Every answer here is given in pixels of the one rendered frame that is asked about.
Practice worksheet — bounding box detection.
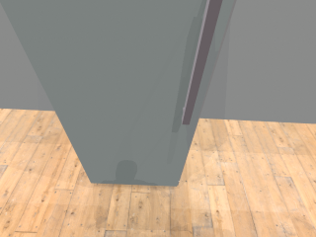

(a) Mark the handle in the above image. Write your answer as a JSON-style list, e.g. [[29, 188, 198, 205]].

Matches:
[[182, 0, 223, 125]]

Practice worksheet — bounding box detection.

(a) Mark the fridge door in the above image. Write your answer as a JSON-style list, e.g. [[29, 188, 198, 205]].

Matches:
[[0, 0, 234, 187]]

